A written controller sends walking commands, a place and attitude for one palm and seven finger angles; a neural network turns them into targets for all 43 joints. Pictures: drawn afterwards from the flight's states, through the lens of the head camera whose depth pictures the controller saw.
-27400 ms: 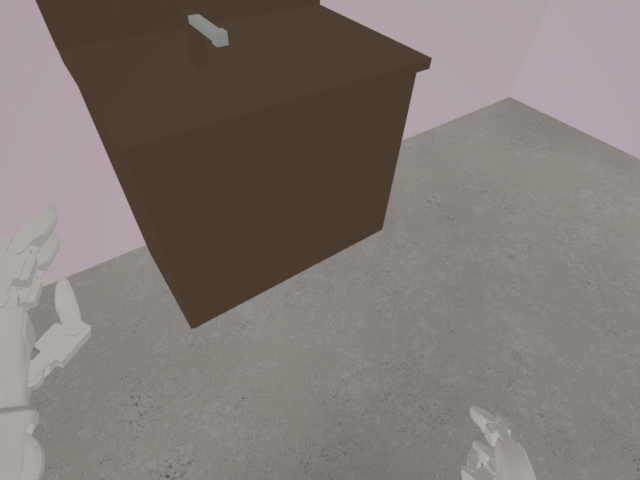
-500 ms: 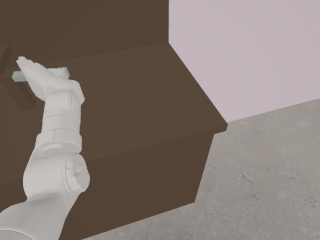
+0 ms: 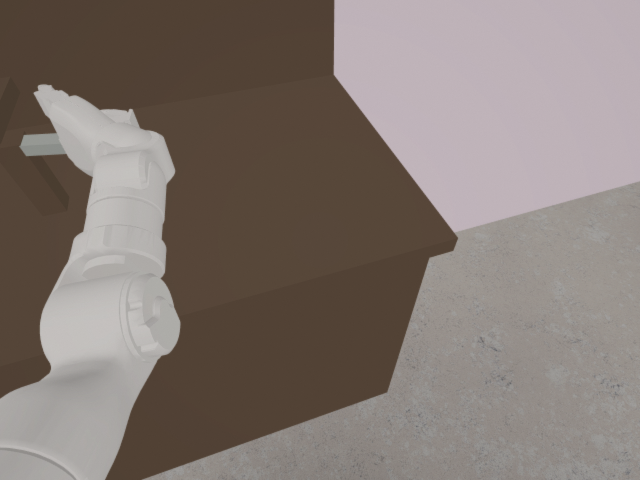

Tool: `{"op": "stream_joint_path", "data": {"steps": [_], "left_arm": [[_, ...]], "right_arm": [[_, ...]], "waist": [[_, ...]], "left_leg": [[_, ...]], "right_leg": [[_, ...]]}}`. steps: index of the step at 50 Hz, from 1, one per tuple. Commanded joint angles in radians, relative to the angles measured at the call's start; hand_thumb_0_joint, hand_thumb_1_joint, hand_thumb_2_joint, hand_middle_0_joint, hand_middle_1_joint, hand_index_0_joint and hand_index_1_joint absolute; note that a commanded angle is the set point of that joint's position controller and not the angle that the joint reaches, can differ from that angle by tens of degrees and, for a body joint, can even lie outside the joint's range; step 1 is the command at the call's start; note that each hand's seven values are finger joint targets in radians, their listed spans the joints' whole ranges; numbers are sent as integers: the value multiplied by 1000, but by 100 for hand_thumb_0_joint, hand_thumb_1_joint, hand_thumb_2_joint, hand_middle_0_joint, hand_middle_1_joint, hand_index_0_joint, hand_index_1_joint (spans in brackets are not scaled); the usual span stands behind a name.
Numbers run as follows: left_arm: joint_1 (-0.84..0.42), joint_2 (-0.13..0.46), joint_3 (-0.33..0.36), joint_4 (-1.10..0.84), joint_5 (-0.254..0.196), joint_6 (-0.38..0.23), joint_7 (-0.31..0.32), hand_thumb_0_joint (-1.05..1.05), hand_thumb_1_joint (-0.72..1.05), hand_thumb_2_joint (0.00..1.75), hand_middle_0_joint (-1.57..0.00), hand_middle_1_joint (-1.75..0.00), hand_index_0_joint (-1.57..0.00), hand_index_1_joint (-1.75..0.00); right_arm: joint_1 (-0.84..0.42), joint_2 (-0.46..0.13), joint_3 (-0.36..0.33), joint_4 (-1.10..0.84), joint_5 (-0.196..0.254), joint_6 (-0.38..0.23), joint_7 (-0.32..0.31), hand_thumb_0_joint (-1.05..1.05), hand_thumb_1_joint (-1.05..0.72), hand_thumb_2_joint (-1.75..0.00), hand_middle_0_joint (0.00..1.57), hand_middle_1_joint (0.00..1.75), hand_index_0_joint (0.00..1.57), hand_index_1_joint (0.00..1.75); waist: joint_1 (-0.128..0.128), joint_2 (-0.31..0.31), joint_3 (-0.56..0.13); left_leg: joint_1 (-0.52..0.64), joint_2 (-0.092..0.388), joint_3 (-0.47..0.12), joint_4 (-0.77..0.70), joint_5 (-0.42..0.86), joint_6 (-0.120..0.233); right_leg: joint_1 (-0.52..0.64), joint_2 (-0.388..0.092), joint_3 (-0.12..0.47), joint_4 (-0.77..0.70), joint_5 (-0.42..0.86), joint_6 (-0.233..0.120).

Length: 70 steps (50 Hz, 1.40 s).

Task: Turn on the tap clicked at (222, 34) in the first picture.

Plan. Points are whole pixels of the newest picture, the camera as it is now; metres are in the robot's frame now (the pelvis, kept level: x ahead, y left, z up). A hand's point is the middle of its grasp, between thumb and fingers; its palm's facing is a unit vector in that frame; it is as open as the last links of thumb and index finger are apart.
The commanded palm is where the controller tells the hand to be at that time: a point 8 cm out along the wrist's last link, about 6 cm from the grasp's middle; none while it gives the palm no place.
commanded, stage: lift the hand up off the lever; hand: left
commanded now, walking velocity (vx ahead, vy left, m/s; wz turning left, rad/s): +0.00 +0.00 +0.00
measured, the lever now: (124, 140) +0.53 +0.28 +0.16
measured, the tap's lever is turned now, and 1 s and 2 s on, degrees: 76 76 76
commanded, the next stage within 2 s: draw the hand back beside the body in 0.54 s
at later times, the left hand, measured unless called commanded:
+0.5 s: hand (117, 117) +0.47 +0.23 +0.23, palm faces +0.79 -0.62 -0.06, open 7.8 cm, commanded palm +0.41 +0.25 +0.24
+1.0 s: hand (108, 202) +0.36 +0.22 +0.20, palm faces +0.40 -0.90 -0.16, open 7.7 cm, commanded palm +0.33 +0.25 +0.22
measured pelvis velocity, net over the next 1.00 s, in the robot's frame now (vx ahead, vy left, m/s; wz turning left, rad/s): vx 0.01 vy -0.02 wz -0.05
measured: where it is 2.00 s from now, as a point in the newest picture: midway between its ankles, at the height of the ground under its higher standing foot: outside the picture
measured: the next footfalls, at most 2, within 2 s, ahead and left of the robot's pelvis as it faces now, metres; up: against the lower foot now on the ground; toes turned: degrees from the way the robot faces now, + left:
none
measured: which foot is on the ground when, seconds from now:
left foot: down 0.00-1.00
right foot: down 0.00-1.00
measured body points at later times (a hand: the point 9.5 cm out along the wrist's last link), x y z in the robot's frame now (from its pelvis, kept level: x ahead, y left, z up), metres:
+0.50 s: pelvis +0.02 +0.00 +0.00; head +0.02 -0.02 +0.45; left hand +0.42 +0.26 +0.24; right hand +0.12 -0.24 -0.13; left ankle +0.00 +0.12 -0.74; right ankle -0.01 -0.08 -0.74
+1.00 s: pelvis +0.01 -0.02 +0.01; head -0.02 -0.04 +0.45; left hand +0.34 +0.27 +0.21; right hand +0.15 -0.27 -0.09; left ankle +0.00 +0.12 -0.74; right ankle -0.01 -0.08 -0.74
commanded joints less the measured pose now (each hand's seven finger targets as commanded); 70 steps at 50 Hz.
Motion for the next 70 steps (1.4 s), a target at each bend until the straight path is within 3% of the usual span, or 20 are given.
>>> {"op": "stream_joint_path", "data": {"steps": [1,12,16,21,25,28,32,33,35,38,40,42,43,45,50,56,59,64,66,70], "left_arm": [[-513,239,-31,-208,54,-54,21,0,90,90,-15,-15,-15,-15],[-463,157,-76,-391,15,-2,1,0,90,90,-15,-15,-15,-15],[-401,168,-55,-499,-8,31,-10,0,90,90,-15,-15,-15,-15],[-343,126,-86,-494,-16,89,-27,0,90,90,-15,-15,-15,-15],[-371,141,-75,-547,-20,95,-28,0,90,90,-15,-15,-15,-15],[-411,65,-139,-575,-10,93,-21,0,90,90,-15,-15,-15,-15],[-411,50,-151,-554,-15,109,-25,0,90,90,-15,-15,-15,-15],[-312,23,-298,-619,12,108,-198,0,90,90,-15,-15,-15,-15],[-178,183,-159,-649,-24,103,-337,0,90,90,-15,-16,-15,-16],[43,194,-155,-720,-103,85,-527,0,90,90,-16,-17,-16,-17],[210,251,-70,-789,-166,74,-600,0,90,90,-16,-17,-16,-17],[261,258,-34,-926,-204,85,-583,0,90,90,-16,-18,-16,-18],[379,416,-28,-918,-190,-50,-611,0,90,90,-16,-18,-16,-18],[455,443,4,-947,-185,-171,-630,0,90,90,-16,-19,-16,-19],[267,344,-148,-1182,-166,-358,-635,0,90,90,-17,-20,-17,-20],[407,218,-248,-1028,-160,-422,-617,0,90,90,-17,-22,-17,-22],[544,241,-210,-1002,-165,-431,-621,0,90,90,-18,-23,-18,-23],[739,314,-102,-1076,-184,-445,-642,0,90,90,-18,-25,-18,-25],[777,333,-66,-1139,-184,-453,-647,0,90,90,-18,-25,-18,-25],[812,335,-52,-1270,-177,-470,-651,0,90,90,-19,-26,-19,-26]], "right_arm": [[2,-136,-43,-99,-4,-26,0,0,-90,-90,20,30,20,30],[-27,-132,-50,-111,7,-36,5,0,-90,-90,20,30,20,30],[-55,-127,-53,-124,16,-35,0,0,-90,-90,20,30,20,30],[-95,-130,-41,-126,29,-31,-4,0,-90,-90,20,30,20,30],[-125,-124,-39,-126,28,-29,-13,0,-90,-90,20,30,20,30],[-142,-112,-35,-125,27,-37,-11,0,-90,-90,20,30,20,30],[-164,-112,-30,-127,29,-30,-18,0,-90,-90,20,30,20,30],[-132,-148,-34,-132,36,4,-40,0,-90,-90,20,30,20,30],[-122,-146,-33,-177,53,29,-75,0,-90,-90,20,30,20,30],[-157,-124,-7,-228,76,55,-104,0,-90,-90,20,30,20,30],[-188,-117,2,-268,89,61,-112,0,-90,-90,20,30,20,30],[-243,-97,21,-300,99,47,-108,0,-90,-90,20,30,20,30],[-232,-124,14,-304,72,33,-74,0,-90,-90,20,30,20,30],[-257,-120,11,-312,70,18,-61,0,-90,-90,20,30,20,30],[-266,-111,3,-328,74,-54,-57,0,-90,-90,20,30,20,30],[-242,-115,-6,-288,74,-92,-67,0,-90,-90,20,30,20,30],[-252,-117,-5,-284,74,-78,-65,0,-90,-90,20,30,20,30],[-281,-106,5,-310,69,-53,-62,0,-90,-90,20,30,20,30],[-287,-97,10,-323,65,-49,-62,0,-90,-90,20,30,20,30],[-298,-92,8,-334,57,-59,-63,0,-90,-90,20,30,20,30]], "waist": [[12,-27,-314],[32,5,-318],[61,7,-352],[60,-50,-259],[70,-45,-286],[54,-25,-294],[54,-43,-296],[8,-94,-294],[65,-92,-336],[92,-150,-297],[137,-132,-274],[163,-105,-226],[108,-81,-92],[127,-59,-80],[72,122,-130],[52,-18,-70],[77,-72,-79],[116,-74,-60],[125,15,-62],[121,69,-42]], "left_leg": [[96,-4,9,-22,262,20],[178,10,16,-40,363,4],[207,15,25,-41,439,-2],[181,13,27,-59,399,1],[195,6,25,-50,396,4],[211,5,29,-33,408,1],[202,-3,25,-34,389,1],[260,-7,26,-36,416,20],[278,-15,32,-53,440,43],[276,-12,31,-83,423,45],[276,-7,29,-99,412,44],[260,-3,32,-107,373,38],[236,6,44,-110,297,37],[198,0,42,-106,246,36],[307,-13,55,-98,210,39],[308,-22,48,-123,83,49],[283,-24,41,-140,79,49],[270,-15,37,-171,101,40],[277,-13,33,-180,119,33],[303,-10,31,-176,138,26]], "right_leg": [[171,-28,31,-33,269,40],[211,-15,22,-45,308,27],[267,-22,25,-39,384,26],[250,-26,18,-51,363,29],[264,-30,26,-49,379,31],[238,-31,29,-41,394,30],[237,-35,30,-39,390,32],[261,-30,52,-18,486,31],[355,-40,66,-29,602,44],[426,-51,75,-47,701,61],[444,-46,72,-58,676,60],[428,-45,77,-74,611,63],[350,-67,99,-92,612,88],[352,-62,108,-96,524,83],[260,-30,117,-148,332,59],[192,-14,108,-207,122,57],[244,-22,104,-214,125,58],[311,-18,96,-215,144,50],[324,-16,94,-210,158,43],[304,-8,92,-225,159,37]]}}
